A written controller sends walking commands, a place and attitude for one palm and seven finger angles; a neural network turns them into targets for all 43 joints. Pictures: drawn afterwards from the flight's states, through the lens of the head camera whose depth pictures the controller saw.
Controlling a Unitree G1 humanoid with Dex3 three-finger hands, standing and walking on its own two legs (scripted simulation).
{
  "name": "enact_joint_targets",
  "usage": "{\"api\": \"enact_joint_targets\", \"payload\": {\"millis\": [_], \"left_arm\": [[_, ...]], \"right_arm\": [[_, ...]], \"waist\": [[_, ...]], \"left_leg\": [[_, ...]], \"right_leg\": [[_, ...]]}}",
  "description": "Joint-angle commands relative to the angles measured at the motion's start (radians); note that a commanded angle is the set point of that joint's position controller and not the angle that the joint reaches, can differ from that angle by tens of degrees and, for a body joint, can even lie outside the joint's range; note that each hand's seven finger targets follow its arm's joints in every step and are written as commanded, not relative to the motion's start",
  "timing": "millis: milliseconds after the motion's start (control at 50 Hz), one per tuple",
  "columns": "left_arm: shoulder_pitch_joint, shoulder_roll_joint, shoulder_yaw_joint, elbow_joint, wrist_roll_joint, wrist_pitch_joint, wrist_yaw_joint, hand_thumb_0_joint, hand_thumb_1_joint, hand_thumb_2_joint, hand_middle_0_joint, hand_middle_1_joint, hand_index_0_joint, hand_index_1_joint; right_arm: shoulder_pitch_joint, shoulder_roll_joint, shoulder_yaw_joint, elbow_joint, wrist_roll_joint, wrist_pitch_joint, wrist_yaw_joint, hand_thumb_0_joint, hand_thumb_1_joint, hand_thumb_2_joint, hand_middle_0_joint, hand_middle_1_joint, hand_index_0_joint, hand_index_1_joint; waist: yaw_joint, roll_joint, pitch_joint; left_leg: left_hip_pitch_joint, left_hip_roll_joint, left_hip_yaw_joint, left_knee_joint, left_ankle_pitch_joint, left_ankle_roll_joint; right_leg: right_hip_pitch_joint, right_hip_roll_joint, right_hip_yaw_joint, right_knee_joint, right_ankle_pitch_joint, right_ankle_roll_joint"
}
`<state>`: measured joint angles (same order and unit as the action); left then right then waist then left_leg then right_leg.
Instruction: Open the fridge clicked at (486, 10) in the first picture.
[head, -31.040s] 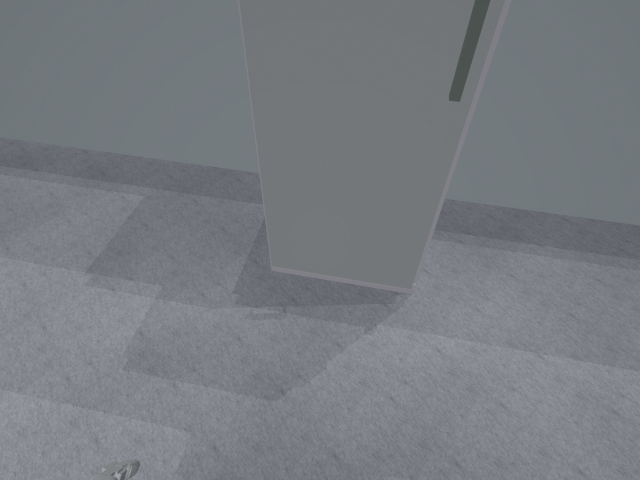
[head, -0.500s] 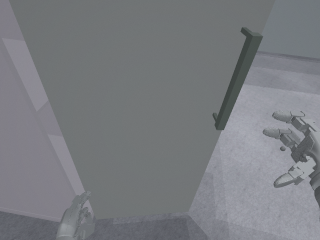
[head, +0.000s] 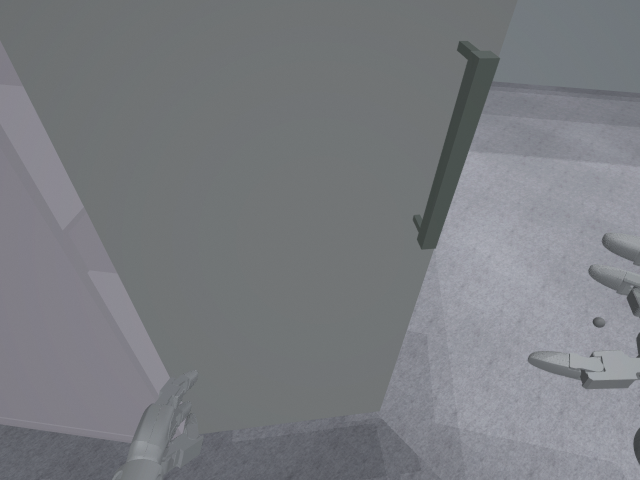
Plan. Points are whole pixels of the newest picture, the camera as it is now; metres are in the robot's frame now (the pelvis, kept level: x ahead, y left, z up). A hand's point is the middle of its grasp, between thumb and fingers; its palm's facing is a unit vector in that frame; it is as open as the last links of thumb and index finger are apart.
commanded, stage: draw the hand back to the body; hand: right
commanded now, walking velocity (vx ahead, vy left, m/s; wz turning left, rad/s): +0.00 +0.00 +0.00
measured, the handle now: (443, 158) +0.45 -0.16 +0.21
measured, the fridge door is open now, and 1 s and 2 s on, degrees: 75 75 75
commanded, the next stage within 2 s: step back with the hand held close in 0.88 s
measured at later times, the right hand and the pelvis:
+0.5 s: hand (605, 339) +0.21 -0.27 +0.16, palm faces +0.44 +0.83 -0.35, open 8.8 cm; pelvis +0.02 -0.01 +0.00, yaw +1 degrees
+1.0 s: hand (601, 341) +0.21 -0.27 +0.16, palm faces +0.45 +0.82 -0.35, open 7.4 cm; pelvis +0.02 +0.00 +0.01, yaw +1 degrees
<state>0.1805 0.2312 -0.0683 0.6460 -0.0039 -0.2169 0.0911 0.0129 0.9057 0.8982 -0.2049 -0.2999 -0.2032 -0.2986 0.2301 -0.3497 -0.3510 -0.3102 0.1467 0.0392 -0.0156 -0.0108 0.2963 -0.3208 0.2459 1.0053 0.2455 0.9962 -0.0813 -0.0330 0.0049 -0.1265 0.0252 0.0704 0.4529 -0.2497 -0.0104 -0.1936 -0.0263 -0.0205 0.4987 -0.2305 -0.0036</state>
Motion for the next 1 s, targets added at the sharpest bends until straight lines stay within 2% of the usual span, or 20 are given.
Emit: {"api": "enact_joint_targets", "payload": {"millis": [0, 40, 140, 160, 240, 300, 340, 400, 480, 500, 560, 580, 700, 720, 740, 820, 840, 880, 960, 980], "left_arm": [[-0.129, 0.111, 0.056, -0.139, 0.009, -0.032, 0.013, 0.0, 0.9, 0.9, -0.2, -0.3, -0.2, -0.3], [-0.133, 0.116, 0.061, -0.132, 0.012, -0.026, 0.016, 0.0, 0.9, 0.9, -0.2, -0.3, -0.2, -0.3], [-0.146, 0.117, 0.07, -0.128, 0.018, -0.011, 0.018, 0.0, 0.9, 0.9, -0.2, -0.3, -0.2, -0.3], [-0.145, 0.113, 0.069, -0.129, 0.018, -0.008, 0.015, 0.0, 0.9, 0.9, -0.2, -0.3, -0.2, -0.3], [-0.146, 0.112, 0.075, -0.131, 0.022, -0.002, 0.009, 0.0, 0.9, 0.9, -0.2, -0.3, -0.2, -0.3], [-0.139, 0.105, 0.076, -0.135, 0.021, 0.005, 0.005, 0.0, 0.9, 0.9, -0.2, -0.3, -0.2, -0.3], [-0.138, 0.11, 0.082, -0.136, 0.022, 0.007, 0.005, 0.0, 0.9, 0.9, -0.2, -0.3, -0.2, -0.3], [-0.132, 0.107, 0.083, -0.143, 0.021, 0.016, 0.004, 0.0, 0.9, 0.9, -0.2, -0.3, -0.2, -0.3], [-0.128, 0.105, 0.084, -0.149, 0.022, 0.022, 0.003, 0.0, 0.9, 0.9, -0.2, -0.3, -0.2, -0.3], [-0.124, 0.105, 0.084, -0.148, 0.024, 0.022, 0.003, 0.0, 0.9, 0.9, -0.2, -0.3, -0.2, -0.3], [-0.127, 0.107, 0.081, -0.146, 0.024, 0.021, 0.007, 0.0, 0.9, 0.9, -0.2, -0.3, -0.2, -0.3], [-0.126, 0.107, 0.081, -0.147, 0.025, 0.021, 0.008, 0.0, 0.9, 0.9, -0.2, -0.3, -0.2, -0.3], [-0.125, 0.102, 0.078, -0.143, 0.03, 0.025, 0.009, 0.0, 0.9, 0.9, -0.2, -0.3, -0.2, -0.3], [-0.128, 0.1, 0.078, -0.145, 0.028, 0.029, 0.008, 0.0, 0.9, 0.9, -0.2, -0.3, -0.2, -0.3], [-0.127, 0.104, 0.079, -0.145, 0.028, 0.032, 0.007, 0.0, 0.9, 0.9, -0.2, -0.3, -0.2, -0.3], [-0.135, 0.099, 0.077, -0.149, 0.028, 0.038, 0.005, 0.0, 0.9, 0.9, -0.2, -0.3, -0.2, -0.3], [-0.136, 0.1, 0.078, -0.148, 0.029, 0.038, 0.007, 0.0, 0.9, 0.9, -0.2, -0.3, -0.2, -0.3], [-0.138, 0.098, 0.078, -0.149, 0.029, 0.037, 0.008, 0.0, 0.9, 0.9, -0.2, -0.3, -0.2, -0.3], [-0.141, 0.096, 0.078, -0.149, 0.028, 0.036, 0.01, 0.0, 0.9, 0.9, -0.2, -0.3, -0.2, -0.3], [-0.142, 0.099, 0.077, -0.143, 0.026, 0.037, 0.011, 0.0, 0.9, 0.9, -0.2, -0.3, -0.2, -0.3]], "right_arm": [[-0.164, -0.171, -0.054, -0.197, -0.04, -0.13, -0.074, 0.0, -0.03, -0.48, 0.23, 0.81, 0.23, 0.81], [-0.139, -0.175, -0.056, -0.185, -0.05, -0.144, -0.083, 0.0, -0.102, -0.515, 0.227, 0.767, 0.227, 0.767], [-0.056, -0.195, -0.088, -0.183, -0.059, -0.164, -0.091, 0.0, -0.284, -0.603, 0.221, 0.661, 0.221, 0.661], [-0.062, -0.189, -0.085, -0.203, -0.062, -0.17, -0.09, 0.0, -0.32, -0.62, 0.22, 0.64, 0.22, 0.64], [0.002, -0.198, -0.106, -0.234, -0.068, -0.181, -0.09, 0.0, -0.465, -0.69, 0.215, 0.555, 0.215, 0.555], [0.038, -0.176, -0.091, -0.231, -0.068, -0.18, -0.088, 0.0, -0.574, -0.743, 0.211, 0.491, 0.211, 0.491], [0.067, -0.183, -0.104, -0.23, -0.069, -0.181, -0.088, 0.0, -0.646, -0.777, 0.209, 0.449, 0.209, 0.449], [0.079, -0.172, -0.098, -0.245, -0.07, -0.179, -0.086, 0.0, -0.755, -0.83, 0.205, 0.385, 0.205, 0.385], [0.098, -0.171, -0.097, -0.278, -0.073, -0.177, -0.088, 0.0, -0.9, -0.9, 0.2, 0.3, 0.2, 0.3], [0.088, -0.17, -0.094, -0.29, -0.075, -0.178, -0.09, 0.0, -0.9, -0.9, 0.2, 0.3, 0.2, 0.3], [0.058, -0.167, -0.084, -0.287, -0.077, -0.17, -0.093, 0.0, -0.9, -0.9, 0.2, 0.3, 0.2, 0.3], [0.044, -0.172, -0.085, -0.293, -0.079, -0.17, -0.096, 0.0, -0.9, -0.9, 0.2, 0.3, 0.2, 0.3], [0.074, -0.166, -0.092, -0.254, -0.078, -0.162, -0.096, 0.0, -0.9, -0.9, 0.2, 0.3, 0.2, 0.3], [0.077, -0.158, -0.088, -0.246, -0.075, -0.158, -0.094, 0.0, -0.9, -0.9, 0.2, 0.3, 0.2, 0.3], [0.087, -0.16, -0.089, -0.239, -0.076, -0.155, -0.091, 0.0, -0.9, -0.9, 0.2, 0.3, 0.2, 0.3], [0.066, -0.166, -0.091, -0.262, -0.076, -0.156, -0.09, 0.0, -0.9, -0.9, 0.2, 0.3, 0.2, 0.3], [0.071, -0.172, -0.094, -0.258, -0.077, -0.155, -0.09, 0.0, -0.9, -0.9, 0.2, 0.3, 0.2, 0.3], [0.069, -0.174, -0.096, -0.273, -0.077, -0.158, -0.091, 0.0, -0.9, -0.9, 0.2, 0.3, 0.2, 0.3], [0.085, -0.175, -0.102, -0.255, -0.074, -0.157, -0.091, 0.0, -0.9, -0.9, 0.2, 0.3, 0.2, 0.3], [0.014, -0.183, -0.097, -0.268, -0.076, -0.159, -0.093, 0.0, -0.9, -0.9, 0.2, 0.3, 0.2, 0.3]], "waist": [[0.017, -0.065, -0.08], [0.015, -0.016, -0.068], [0.0, 0.029, -0.068], [0.002, -0.001, -0.073], [-0.009, -0.053, -0.074], [-0.003, -0.044, -0.038], [-0.004, 0.005, -0.031], [-0.001, -0.031, -0.034], [-0.001, -0.049, -0.048], [0.002, -0.061, -0.06], [0.008, -0.034, -0.033], [0.008, -0.048, -0.032], [-0.001, -0.022, -0.044], [0.0, 0.001, -0.037], [-0.002, -0.02, -0.046], [-0.002, -0.036, -0.044], [-0.003, -0.018, -0.039], [-0.002, -0.017, -0.052], [-0.004, -0.024, -0.032], [0.004, -0.023, -0.033]], "left_leg": [[-0.041, -0.015, -0.034, -0.109, 0.004, 0.019], [-0.025, -0.018, -0.031, -0.119, 0.016, 0.02], [0.006, -0.017, -0.029, -0.127, 0.064, 0.017], [0.016, -0.015, -0.029, -0.121, 0.077, 0.019], [0.036, -0.018, -0.028, -0.12, 0.129, 0.024], [0.021, -0.02, -0.025, -0.123, 0.128, 0.022], [0.025, -0.025, -0.021, -0.132, 0.141, 0.021], [0.025, -0.024, -0.025, -0.127, 0.147, 0.019], [0.033, -0.025, -0.025, -0.128, 0.164, 0.02], [0.039, -0.024, -0.024, -0.125, 0.17, 0.021], [0.024, -0.026, -0.021, -0.137, 0.157, 0.018], [0.019, -0.027, -0.022, -0.138, 0.144, 0.02], [0.039, -0.025, -0.021, -0.134, 0.176, 0.019], [0.038, -0.025, -0.018, -0.134, 0.174, 0.017], [0.049, -0.023, -0.021, -0.138, 0.183, 0.02], [0.045, -0.023, -0.022, -0.138, 0.168, 0.018], [0.05, -0.023, -0.022, -0.14, 0.177, 0.019], [0.05, -0.024, -0.022, -0.138, 0.182, 0.018], [0.041, -0.021, -0.026, -0.149, 0.174, 0.016], [0.037, -0.023, -0.024, -0.152, 0.16, 0.016]], "right_leg": [[0.083, 0.018, 0.018, -0.137, -0.011, -0.021], [0.081, 0.015, 0.02, -0.145, 0.007, -0.024], [0.095, 0.014, 0.014, -0.149, 0.071, -0.03], [0.095, 0.016, 0.015, -0.151, 0.084, -0.027], [0.105, 0.017, 0.012, -0.151, 0.138, -0.02], [0.103, 0.013, 0.009, -0.157, 0.136, -0.018], [0.102, 0.012, 0.007, -0.158, 0.152, -0.019], [0.111, 0.014, 0.002, -0.159, 0.158, -0.018], [0.123, 0.015, 0.002, -0.156, 0.177, -0.015], [0.127, 0.016, 0.002, -0.155, 0.184, -0.014], [0.124, 0.015, 0.005, -0.16, 0.172, -0.016], [0.128, 0.015, 0.008, -0.161, 0.16, -0.016], [0.129, 0.02, 0.004, -0.158, 0.186, -0.019], [0.126, 0.018, 0.003, -0.159, 0.183, -0.019], [0.13, 0.019, 0.001, -0.159, 0.194, -0.019], [0.128, 0.018, 0.002, -0.16, 0.181, -0.017], [0.126, 0.018, 0.003, -0.159, 0.19, -0.019], [0.133, 0.019, 0.002, -0.156, 0.19, -0.021], [0.129, 0.02, -0.005, -0.155, 0.178, -0.023], [0.127, 0.021, 0.0, -0.157, 0.169, -0.022]]}}
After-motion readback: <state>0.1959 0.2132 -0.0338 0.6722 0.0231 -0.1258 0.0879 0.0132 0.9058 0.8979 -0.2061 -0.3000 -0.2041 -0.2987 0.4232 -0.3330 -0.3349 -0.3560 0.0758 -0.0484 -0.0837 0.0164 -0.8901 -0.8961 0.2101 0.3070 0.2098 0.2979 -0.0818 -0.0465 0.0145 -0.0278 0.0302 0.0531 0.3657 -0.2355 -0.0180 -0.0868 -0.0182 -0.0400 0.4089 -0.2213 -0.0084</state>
